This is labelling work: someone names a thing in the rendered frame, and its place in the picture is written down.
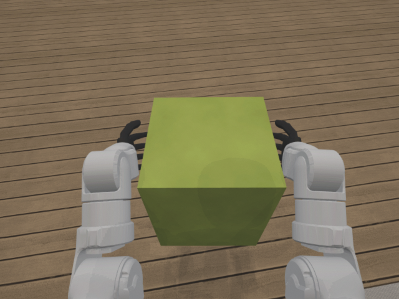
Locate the left robot forearm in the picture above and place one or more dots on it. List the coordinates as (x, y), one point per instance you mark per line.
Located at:
(106, 220)

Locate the left robot upper arm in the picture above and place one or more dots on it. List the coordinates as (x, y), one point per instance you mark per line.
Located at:
(108, 278)

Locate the right robot hand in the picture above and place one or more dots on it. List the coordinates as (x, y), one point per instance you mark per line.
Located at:
(292, 136)

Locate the left robot hand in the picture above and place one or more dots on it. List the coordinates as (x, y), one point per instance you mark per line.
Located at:
(125, 137)

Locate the right robot upper arm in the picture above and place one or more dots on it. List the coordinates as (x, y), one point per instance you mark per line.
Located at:
(320, 277)

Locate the right robot forearm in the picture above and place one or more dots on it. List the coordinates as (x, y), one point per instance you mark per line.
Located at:
(320, 221)

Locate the carton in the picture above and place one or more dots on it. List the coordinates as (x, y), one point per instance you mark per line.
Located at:
(210, 174)

